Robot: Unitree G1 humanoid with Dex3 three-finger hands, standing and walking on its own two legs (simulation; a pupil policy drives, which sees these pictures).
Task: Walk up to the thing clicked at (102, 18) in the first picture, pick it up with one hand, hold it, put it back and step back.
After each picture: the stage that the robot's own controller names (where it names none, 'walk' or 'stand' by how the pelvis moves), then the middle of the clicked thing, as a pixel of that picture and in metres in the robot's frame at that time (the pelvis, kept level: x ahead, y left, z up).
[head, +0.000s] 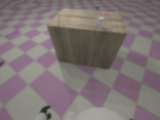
stand; (100, 23) +1.04 -0.07 +0.04
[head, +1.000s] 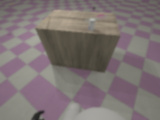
walk; (91, 24) +0.94 +0.07 +0.06
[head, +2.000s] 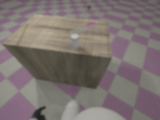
walk; (75, 42) +0.59 +0.19 +0.05
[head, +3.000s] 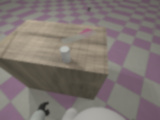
stand; (65, 54) +0.44 +0.21 +0.05
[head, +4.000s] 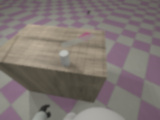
stand; (64, 58) +0.43 +0.21 +0.04
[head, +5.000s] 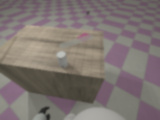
stand; (62, 59) +0.42 +0.23 +0.04
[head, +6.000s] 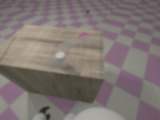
stand; (61, 60) +0.41 +0.24 +0.04
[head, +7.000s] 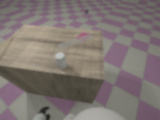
stand; (61, 60) +0.40 +0.23 +0.04
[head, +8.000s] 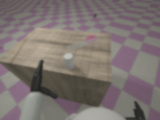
rise first; (69, 61) +0.41 +0.21 +0.04
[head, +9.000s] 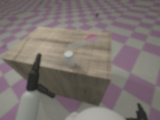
go down; (69, 59) +0.43 +0.21 +0.04
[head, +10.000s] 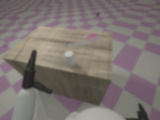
go down; (69, 59) +0.42 +0.21 +0.04
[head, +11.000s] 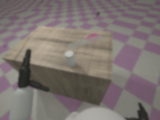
go down; (70, 59) +0.42 +0.21 +0.04
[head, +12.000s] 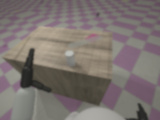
go down; (70, 58) +0.43 +0.21 +0.04
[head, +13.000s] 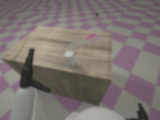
go down; (70, 59) +0.42 +0.21 +0.04
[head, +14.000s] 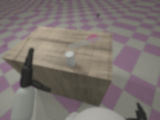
go down; (70, 59) +0.42 +0.21 +0.04
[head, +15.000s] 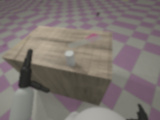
go down; (70, 58) +0.43 +0.21 +0.04
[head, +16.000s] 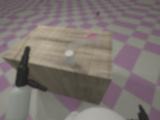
go down; (70, 58) +0.43 +0.21 +0.04
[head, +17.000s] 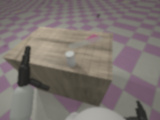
go down; (70, 59) +0.43 +0.21 +0.04
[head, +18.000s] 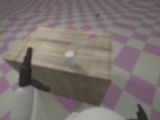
go down; (70, 59) +0.43 +0.21 +0.04
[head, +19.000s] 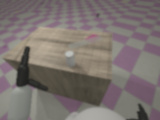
go down; (70, 59) +0.43 +0.21 +0.04
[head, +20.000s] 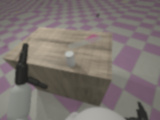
go down; (70, 59) +0.43 +0.21 +0.04
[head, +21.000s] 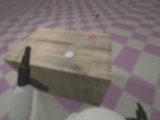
go down; (70, 59) +0.43 +0.21 +0.04
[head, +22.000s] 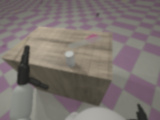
go down; (70, 59) +0.42 +0.21 +0.04
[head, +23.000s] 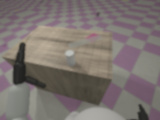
go down; (70, 58) +0.43 +0.21 +0.04
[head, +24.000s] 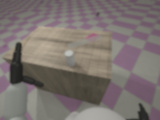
go down; (70, 58) +0.43 +0.21 +0.04
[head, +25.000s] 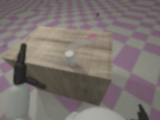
go down; (70, 58) +0.43 +0.21 +0.04
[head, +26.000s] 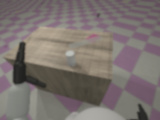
go down; (70, 58) +0.43 +0.21 +0.04
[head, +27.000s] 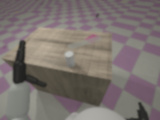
go down; (70, 59) +0.43 +0.21 +0.04
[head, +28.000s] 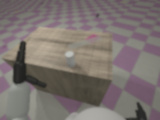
go down; (70, 59) +0.42 +0.21 +0.04
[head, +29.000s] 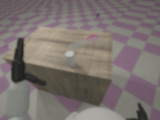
go down; (70, 59) +0.43 +0.21 +0.04
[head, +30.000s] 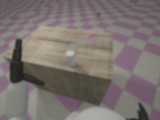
go down; (71, 58) +0.43 +0.21 +0.04
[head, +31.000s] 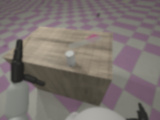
go down; (70, 58) +0.43 +0.21 +0.04
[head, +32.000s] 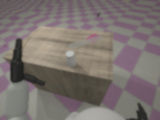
go down; (70, 59) +0.43 +0.21 +0.04
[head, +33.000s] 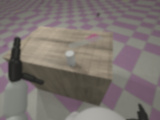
go down; (70, 58) +0.43 +0.21 +0.04
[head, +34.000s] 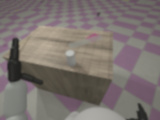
go down; (70, 58) +0.43 +0.21 +0.04
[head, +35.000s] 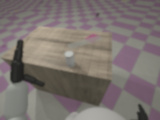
go down; (70, 59) +0.42 +0.21 +0.04
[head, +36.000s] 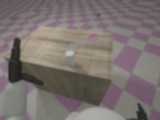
go down; (70, 58) +0.43 +0.21 +0.04
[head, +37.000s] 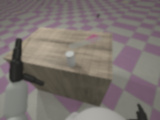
go down; (70, 59) +0.43 +0.21 +0.04
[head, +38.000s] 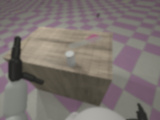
go down; (70, 59) +0.43 +0.21 +0.04
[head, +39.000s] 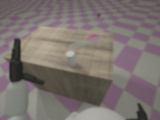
go down; (71, 59) +0.43 +0.21 +0.04
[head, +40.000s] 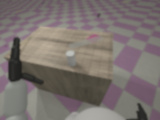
go down; (71, 58) +0.43 +0.21 +0.04
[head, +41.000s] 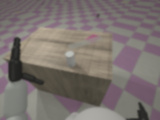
go down; (70, 59) +0.43 +0.21 +0.04
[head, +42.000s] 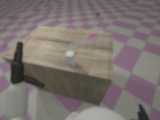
go down; (70, 58) +0.43 +0.21 +0.04
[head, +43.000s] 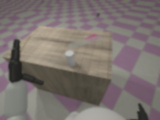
go down; (70, 58) +0.43 +0.21 +0.04
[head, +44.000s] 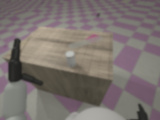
go down; (70, 59) +0.43 +0.21 +0.04
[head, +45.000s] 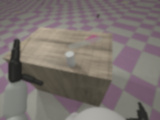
go down; (70, 59) +0.43 +0.21 +0.04
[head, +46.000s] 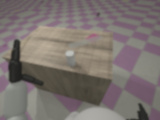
go down; (70, 58) +0.43 +0.21 +0.04
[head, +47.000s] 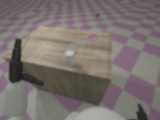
go down; (70, 58) +0.43 +0.21 +0.04
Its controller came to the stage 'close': no
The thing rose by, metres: 0.00
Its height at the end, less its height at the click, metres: +0.00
